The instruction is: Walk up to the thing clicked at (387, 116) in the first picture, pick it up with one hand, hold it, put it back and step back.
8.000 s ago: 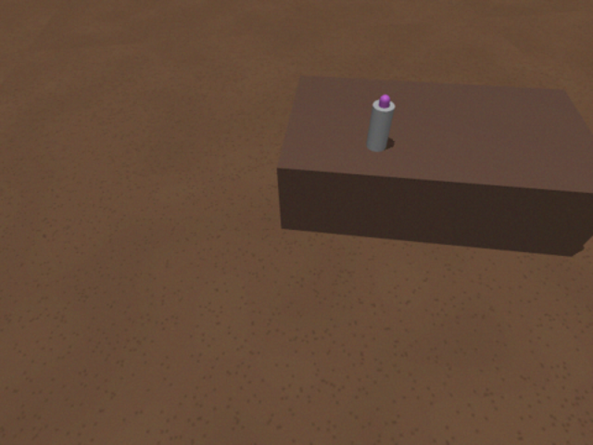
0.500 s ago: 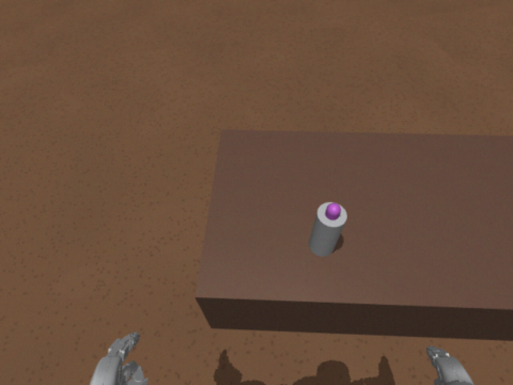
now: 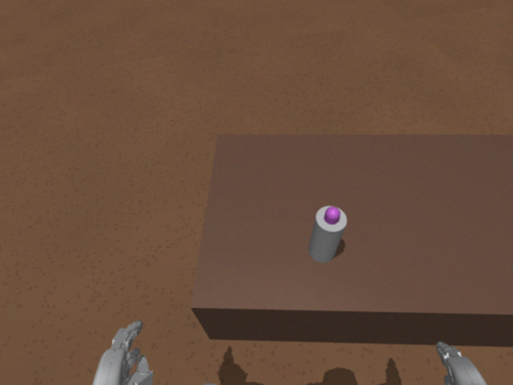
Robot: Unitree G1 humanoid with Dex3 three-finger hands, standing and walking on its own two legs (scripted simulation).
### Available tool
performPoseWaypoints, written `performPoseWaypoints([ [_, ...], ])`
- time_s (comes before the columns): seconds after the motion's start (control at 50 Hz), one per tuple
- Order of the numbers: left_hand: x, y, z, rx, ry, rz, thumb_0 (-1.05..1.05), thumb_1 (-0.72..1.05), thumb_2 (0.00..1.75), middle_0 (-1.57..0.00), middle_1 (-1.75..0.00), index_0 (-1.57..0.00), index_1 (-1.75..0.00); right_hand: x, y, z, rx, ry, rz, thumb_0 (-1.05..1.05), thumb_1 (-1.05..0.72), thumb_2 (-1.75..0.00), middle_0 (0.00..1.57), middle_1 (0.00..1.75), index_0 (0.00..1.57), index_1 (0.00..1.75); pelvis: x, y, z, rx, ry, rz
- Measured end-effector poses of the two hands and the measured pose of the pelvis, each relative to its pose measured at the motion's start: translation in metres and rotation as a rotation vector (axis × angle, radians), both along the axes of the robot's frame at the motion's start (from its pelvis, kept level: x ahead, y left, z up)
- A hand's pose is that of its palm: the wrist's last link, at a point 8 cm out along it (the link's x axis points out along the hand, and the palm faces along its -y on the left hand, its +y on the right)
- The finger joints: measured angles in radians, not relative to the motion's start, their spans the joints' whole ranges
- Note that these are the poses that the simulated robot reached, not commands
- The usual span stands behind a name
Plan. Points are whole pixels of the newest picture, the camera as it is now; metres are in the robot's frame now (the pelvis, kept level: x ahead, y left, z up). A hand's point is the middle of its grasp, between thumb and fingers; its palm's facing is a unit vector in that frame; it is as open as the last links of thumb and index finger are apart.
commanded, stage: go down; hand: right
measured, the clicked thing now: (327, 232) +0.52 -0.15 -0.27
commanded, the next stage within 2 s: none
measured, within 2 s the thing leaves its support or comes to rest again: neither
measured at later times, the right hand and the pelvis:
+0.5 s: hand (441, 329) +0.23 -0.28 -0.08, palm faces +0.11 +0.95 -0.28, open 17.4 cm; pelvis -0.04 +0.01 -0.02, yaw -1 degrees
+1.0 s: hand (450, 258) +0.34 -0.32 -0.05, palm faces +0.09 +0.99 -0.12, open 17.7 cm; pelvis -0.05 +0.00 -0.04, yaw +1 degrees
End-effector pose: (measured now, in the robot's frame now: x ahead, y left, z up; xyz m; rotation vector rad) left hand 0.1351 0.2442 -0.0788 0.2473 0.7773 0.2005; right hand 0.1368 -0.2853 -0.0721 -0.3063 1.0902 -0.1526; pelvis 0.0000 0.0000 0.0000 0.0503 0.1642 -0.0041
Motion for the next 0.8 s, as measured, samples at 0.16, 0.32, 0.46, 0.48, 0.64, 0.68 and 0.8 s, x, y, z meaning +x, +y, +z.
performPoseWaypoints([
  [0.16, -0.002, 0.003, -0.001, 0.025, -0.038, -0.01, 0.01, 0.89, 0.9, -0.19, -0.29, -0.18, -0.3, -0.016, -0.005, 0.002, -0.01, -0.018, -0.02, -0.01, 0.54, -0.01, 0.07, 0.04, 0.06, 0.05, -0.008, 0.002, -0.008, 0.002, 0.013, -0.008],
  [0.32, -0.008, 0.003, -0.003, 0.054, -0.082, -0.018, 0.01, 0.89, 0.9, -0.2, -0.29, -0.18, -0.3, -0.009, -0.013, 0.004, -0.018, -0.087, -0.029, -0.01, 0.53, -0.01, 0.07, 0.04, 0.06, 0.05, -0.021, 0.004, -0.016, 0.005, 0.013, -0.017],
  [0.46, -0.027, 0.008, -0.01, 0.09, -0.05, -0.018, 0.01, 0.89, 0.9, -0.2, -0.29, -0.19, -0.3, 0.052, -0.033, 0.018, 0.011, -0.271, -0.041, -0.01, 0.52, -0.01, 0.08, 0.04, 0.07, 0.05, -0.035, 0.006, -0.02, 0.005, 0.02, -0.021],
  [0.48, -0.031, 0.009, -0.011, 0.095, -0.04, -0.015, 0.01, 0.89, 0.9, -0.2, -0.29, -0.19, -0.3, 0.063, -0.037, 0.02, 0.018, -0.294, -0.041, -0.01, 0.52, -0.01, 0.08, 0.04, 0.07, 0.05, -0.036, 0.006, -0.02, 0.005, 0.024, -0.02],
  [0.64, -0.077, 0.027, -0.022, 0.122, 0.086, 0.046, 0.01, 0.89, 0.89, -0.2, -0.29, -0.19, -0.29, 0.132, -0.057, 0.036, 0.103, -0.399, -0.017, -0.01, 0.54, -0.01, 0.08, 0.04, 0.07, 0.04, -0.041, 0.003, -0.023, 0.003, 0.066, -0.002],
  [0.68, -0.09, 0.031, -0.026, 0.124, 0.133, 0.06, 0.01, 0.89, 0.89, -0.2, -0.29, -0.19, -0.29, 0.143, -0.06, 0.04, 0.123, -0.431, -0.006, -0.01, 0.55, -0.01, 0.08, 0.04, 0.06, 0.04, -0.041, 0.001, -0.025, 0.002, 0.076, 0.003],
  [0.8, -0.124, 0.034, -0.037, 0.111, 0.257, 0.086, 0.01, 0.9, 0.9, -0.2, -0.29, -0.19, -0.29, 0.16, -0.073, 0.042, 0.145, -0.503, 0.012, -0.01, 0.58, -0.01, 0.07, 0.04, 0.06, 0.05, -0.042, 0.0, -0.03, -0.005, 0.107, 0.018],
])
